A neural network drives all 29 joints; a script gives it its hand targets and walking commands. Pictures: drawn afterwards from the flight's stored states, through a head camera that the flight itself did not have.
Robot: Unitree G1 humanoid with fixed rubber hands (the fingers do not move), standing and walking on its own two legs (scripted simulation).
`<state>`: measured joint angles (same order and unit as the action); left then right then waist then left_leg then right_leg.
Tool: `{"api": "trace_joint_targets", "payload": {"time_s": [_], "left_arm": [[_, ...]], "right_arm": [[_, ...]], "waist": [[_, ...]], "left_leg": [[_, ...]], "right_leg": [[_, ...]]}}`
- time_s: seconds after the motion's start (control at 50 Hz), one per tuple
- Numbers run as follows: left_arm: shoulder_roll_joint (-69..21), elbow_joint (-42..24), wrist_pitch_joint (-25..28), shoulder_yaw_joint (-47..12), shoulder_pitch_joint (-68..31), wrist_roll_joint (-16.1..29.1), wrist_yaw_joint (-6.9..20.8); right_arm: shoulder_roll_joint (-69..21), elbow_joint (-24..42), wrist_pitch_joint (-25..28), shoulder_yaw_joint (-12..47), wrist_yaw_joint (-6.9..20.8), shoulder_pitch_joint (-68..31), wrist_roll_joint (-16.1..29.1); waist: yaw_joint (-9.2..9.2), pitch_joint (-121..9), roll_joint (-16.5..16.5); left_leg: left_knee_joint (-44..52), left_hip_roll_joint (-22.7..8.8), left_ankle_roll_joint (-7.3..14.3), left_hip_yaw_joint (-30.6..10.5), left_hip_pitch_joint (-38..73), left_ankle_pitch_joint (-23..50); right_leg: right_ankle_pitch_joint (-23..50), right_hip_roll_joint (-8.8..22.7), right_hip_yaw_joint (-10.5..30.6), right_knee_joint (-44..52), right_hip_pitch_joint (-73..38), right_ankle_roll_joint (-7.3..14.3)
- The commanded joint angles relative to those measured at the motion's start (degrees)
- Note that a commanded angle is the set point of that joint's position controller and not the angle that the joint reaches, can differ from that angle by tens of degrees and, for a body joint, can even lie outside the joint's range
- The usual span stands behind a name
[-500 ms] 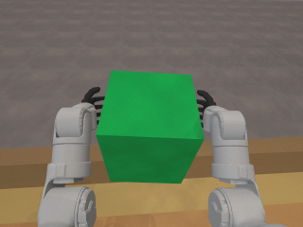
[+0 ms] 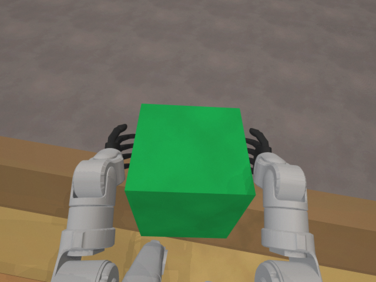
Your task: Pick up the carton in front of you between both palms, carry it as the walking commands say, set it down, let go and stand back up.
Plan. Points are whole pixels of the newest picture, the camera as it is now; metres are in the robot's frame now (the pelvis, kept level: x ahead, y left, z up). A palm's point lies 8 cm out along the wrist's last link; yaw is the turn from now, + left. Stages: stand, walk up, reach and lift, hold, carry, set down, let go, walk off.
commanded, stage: carry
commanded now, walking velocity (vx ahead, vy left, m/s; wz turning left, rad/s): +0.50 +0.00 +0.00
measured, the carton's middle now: (187, 176) +0.34 +0.04 -0.01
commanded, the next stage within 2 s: none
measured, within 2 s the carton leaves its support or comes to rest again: neither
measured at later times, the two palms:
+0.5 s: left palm (162, 83) +0.73 +0.17 -0.09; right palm (246, 97) +0.71 -0.13 -0.08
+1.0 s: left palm (170, 56) +1.12 +0.20 -0.25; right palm (227, 66) +1.11 -0.09 -0.26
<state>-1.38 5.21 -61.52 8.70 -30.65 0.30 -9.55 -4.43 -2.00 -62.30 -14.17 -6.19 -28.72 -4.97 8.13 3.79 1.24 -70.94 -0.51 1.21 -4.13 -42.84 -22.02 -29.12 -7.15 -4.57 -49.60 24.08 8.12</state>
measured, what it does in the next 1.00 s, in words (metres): goes down: left foot 0.14 m lower, then right foot 0.14 m lower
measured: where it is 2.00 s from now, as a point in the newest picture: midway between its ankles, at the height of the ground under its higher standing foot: (192, 128)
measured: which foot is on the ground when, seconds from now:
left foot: up 0.00-0.16, down 0.18-0.60, up 0.62-0.98, down 1.00-1.00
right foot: down 0.00-0.20, up 0.22-0.58, down 0.60-1.00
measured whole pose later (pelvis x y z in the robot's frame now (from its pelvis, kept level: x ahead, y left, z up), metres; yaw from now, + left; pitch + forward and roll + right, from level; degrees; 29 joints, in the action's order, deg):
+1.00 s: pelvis +0.78 +0.05 -0.36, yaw -2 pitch +1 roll -1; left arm 0.5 7.6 -60.1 7.5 -31.7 2.4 -8.4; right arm -2.6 -1.6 -62.7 -11.1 -7.0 -28.5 -4.7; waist 3.6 -1.2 -3.4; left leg -32.0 1.1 4.8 4.5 -28.5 19.3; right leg -37.4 -5.0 -6.2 -76.8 17.5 5.8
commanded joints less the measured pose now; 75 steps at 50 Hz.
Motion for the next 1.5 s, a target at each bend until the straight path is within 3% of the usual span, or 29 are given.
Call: {"api": "trace_joint_targets", "payload": {"time_s": [0.0,0.08,0.12,0.14,0.16,0.18,0.2,0.24,0.26,0.28,0.5,0.56,0.58,0.6,0.62,0.68,0.9,0.96,0.98,1.0,1.02,1.08,1.12,1.22,1.32,1.38,1.42,1.46,1.48], "left_arm": [[-67.7,-9.5,2.5,-45.4,-45.5,30.0,17.3],[-65.3,-7.5,3.6,-43.2,-38.6,27.9,17.4],[-63.4,-5.3,3.4,-42.5,-36.3,26.8,17.3],[-62.3,-3.6,3.2,-41.5,-34.0,26.1,17.3],[-61.5,-2.8,2.9,-40.7,-33.0,25.6,17.2],[-61.0,-2.8,2.2,-39.8,-33.7,24.2,17.0],[-58.2,-2.4,1.1,-37.5,-33.9,22.6,16.5],[-55.2,-2.3,-0.4,-34.1,-32.6,19.3,14.9],[-54.5,-3.1,-0.5,-32.9,-32.7,17.4,14.2],[-54.8,-4.1,-0.5,-32.1,-34.2,16.4,14.1],[-55.5,-10.1,2.1,-35.1,-35.3,13.5,12.5],[-52.3,-9.4,0.8,-35.7,-33.0,14.1,12.6],[-51.1,-8.2,0.4,-35.1,-31.0,14.2,13.1],[-50.0,-6.1,-0.4,-34.5,-31.0,14.6,13.6],[-50.1,-4.8,-1.2,-35.2,-31.8,17.0,14.2],[-57.9,-5.5,-0.9,-38.9,-41.2,24.4,15.9],[-64.3,-6.0,2.9,-39.6,-39.0,26.5,16.7],[-61.6,-5.3,2.7,-39.0,-35.3,25.2,16.4],[-59.7,-6.2,2.2,-38.4,-35.6,24.4,16.3],[-58.6,-4.7,1.3,-37.1,-35.6,22.3,15.9],[-55.1,-2.5,0.0,-34.0,-32.8,19.8,15.1],[-51.0,-2.6,-0.9,-28.8,-31.2,14.1,13.6],[-51.5,-2.8,0.0,-27.1,-33.7,12.0,13.6],[-55.8,-5.7,2.6,-30.7,-35.7,11.9,13.4],[-53.8,-11.9,2.6,-35.0,-36.8,12.9,11.9],[-51.2,-11.0,1.2,-35.9,-32.9,13.6,12.2],[-49.1,-7.4,0.2,-35.4,-31.0,14.3,12.7],[-52.3,-6.9,0.5,-35.7,-27.9,17.0,12.8],[-55.8,-10.0,0.9,-38.0,-32.4,19.3,13.3]], "right_arm": [[-51.9,5.1,3.7,37.7,11.1,-36.6,17.1],[-50.4,7.4,4.2,39.7,10.4,-34.4,17.1],[-48.2,8.5,3.6,40.4,9.9,-35.0,17.6],[-47.5,8.2,3.1,40.4,9.8,-34.6,17.6],[-46.0,7.4,2.6,40.4,9.9,-32.4,17.5],[-44.3,5.9,1.9,39.9,10.2,-32.4,17.7],[-44.4,3.0,1.2,40.0,10.4,-30.9,19.1],[-48.1,4.2,0.4,42.7,11.2,-36.6,23.4],[-51.5,5.2,0.1,44.4,11.8,-39.4,26.3],[-53.8,6.4,0.5,46.1,12.2,-43.6,28.3],[-60.1,4.1,3.7,46.2,13.9,-41.6,33.4],[-57.4,1.7,3.1,44.8,13.6,-37.4,30.7],[-56.3,1.5,2.5,43.8,13.4,-38.7,29.6],[-54.7,-0.3,1.7,42.3,13.0,-38.3,27.8],[-51.5,-1.7,0.6,39.8,12.1,-35.1,25.4],[-48.4,-1.0,-0.1,34.7,10.4,-35.3,20.1],[-53.7,6.4,2.5,40.4,9.4,-38.8,19.9],[-50.5,7.0,1.7,41.6,9.2,-36.4,20.2],[-49.5,6.4,1.4,41.6,9.4,-34.2,20.6],[-47.6,4.1,0.8,41.0,9.8,-34.2,20.6],[-47.9,1.0,0.2,41.5,10.0,-33.8,22.2],[-53.6,3.1,0.3,45.5,11.5,-42.7,29.5],[-59.2,4.0,1.3,47.3,12.6,-48.8,33.9],[-64.1,2.6,3.8,47.5,13.8,-49.4,36.2],[-61.5,2.3,4.4,45.5,13.6,-40.4,33.8],[-58.1,0.2,3.7,44.4,12.7,-34.8,30.6],[-55.2,0.1,2.3,43.1,12.0,-36.3,28.6],[-54.2,2.2,1.3,42.0,11.1,-35.0,26.9],[-54.8,4.2,1.7,41.8,10.9,-37.5,26.3]], "waist": [[-0.85,-29.7,-2.8],[1.74,-24.7,1.7],[-1.25,-23.2,6.9],[-8.75,-29.6,8.9],[-15.91,-31.1,3.2],[-16.76,-27.5,-12.8],[-11.77,-32.8,-15.6],[-12.65,-32.9,-7.9],[-11.39,-29.4,1.2],[-11.71,-30.1,-4.1],[-14.99,-23.7,-7.2],[-1.2,-31.3,-7.4],[5.45,-27.8,3.8],[2.08,-25.0,10.2],[-4.43,-30.3,9.1],[-4.47,-29.8,-0.2],[0.5,-23.1,5.3],[-13.23,-31.3,4.4],[-20.72,-30.4,-6.7],[-18.49,-25.2,-13.3],[-13.32,-29.8,-13.5],[-14.43,-33.4,-1.8],[-13.32,-25.9,3.5],[-15.86,-24.3,0.7],[-16.7,-23.6,-7.7],[-9.06,-27.0,-4.8],[-5.63,-38.1,9.5],[-0.84,-46.6,3.8],[-1.04,-41.5,-2.2]], "left_leg": [[14.5,-0.5,1.1,2.3,-6.6,26.6],[41.6,3.5,-0.2,9.4,15.5,43.0],[49.4,2.4,1.1,9.4,24.7,49.4],[38.1,3.8,2.4,13.6,39.8,52.9],[41.0,1.2,5.1,10.2,46.7,45.2],[39.2,-5.7,7.0,2.4,55.3,54.0],[29.9,-15.0,11.9,-14.4,66.6,56.9],[33.9,-17.7,17.5,-27.6,60.9,28.8],[34.2,-16.0,15.4,-26.6,53.9,24.6],[32.5,-16.7,16.5,-30.7,50.1,31.6],[19.0,0.6,8.0,-2.7,27.0,21.0],[-7.3,-2.7,3.6,5.5,19.3,40.9],[-28.2,0.8,0.7,7.8,11.2,25.6],[-39.0,7.2,-0.4,8.5,-3.6,-20.2],[-36.3,5.9,0.4,1.3,-11.5,-16.4],[-18.4,-0.9,0.7,-4.7,-14.5,-6.7],[40.0,3.6,1.1,10.0,14.7,43.2],[38.7,3.8,4.3,12.1,41.7,44.6],[43.6,1.5,7.1,9.8,49.8,41.4],[36.6,-5.5,9.4,0.9,56.8,56.5],[29.8,-13.3,14.3,-16.5,67.4,62.2],[31.5,-17.9,20.6,-34.3,59.7,29.0],[36.6,-16.7,20.4,-32.9,40.0,27.7],[25.0,-1.8,10.8,-11.2,36.8,18.2],[16.8,1.4,8.5,-2.3,33.6,15.7],[-1.9,1.0,5.8,1.7,31.3,30.8],[-33.9,4.4,-1.3,0.7,-9.0,-22.9],[-31.8,1.0,0.4,-0.6,-18.6,-15.4],[-23.6,-0.4,1.2,-1.7,-18.4,-7.2]], "right_leg": [[37.8,11.8,22.6,-1.0,-25.9,5.8],[25.8,6.9,14.6,-3.7,-13.8,4.2],[25.1,6.4,10.3,-11.4,-11.4,2.3],[38.1,9.8,6.4,-21.9,-6.5,0.3],[41.4,8.8,4.4,-36.6,-1.9,-2.5],[-2.1,2.0,2.3,-52.8,13.2,-5.8],[-11.8,2.1,6.3,-57.1,26.8,-6.9],[-6.3,6.0,10.0,-48.7,32.1,-7.1],[1.4,8.0,11.8,-39.9,32.6,-6.9],[1.9,8.4,11.7,-37.0,30.9,-6.6],[50.4,2.9,-1.7,17.0,0.3,-6.1],[51.7,3.7,-3.2,14.6,-25.2,-1.5],[47.2,7.6,1.9,21.3,-30.4,2.4],[66.3,14.9,9.0,11.0,-37.6,2.8],[64.8,22.5,25.5,10.3,-44.7,7.1],[30.8,25.5,40.8,12.3,-30.4,12.3],[27.5,6.7,12.0,-1.2,-13.3,2.0],[45.4,10.2,3.9,-27.0,-4.6,-2.8],[33.8,7.4,0.8,-45.4,3.6,-5.8],[-9.0,1.0,-0.5,-57.7,18.8,-7.5],[-8.9,2.5,7.8,-54.7,30.9,-7.3],[-2.2,8.1,12.3,-40.6,37.7,-6.1],[2.1,9.3,11.3,-21.3,27.1,-7.7],[41.9,7.8,4.5,0.9,22.0,-6.2],[57.1,5.4,-1.2,26.4,1.0,-5.3],[51.7,6.0,-5.2,32.3,-17.6,-3.6],[85.4,30.3,21.6,6.2,-60.5,9.3],[39.9,31.1,37.2,15.8,-59.2,15.4],[38.1,27.4,34.1,16.8,-52.5,11.8]]}}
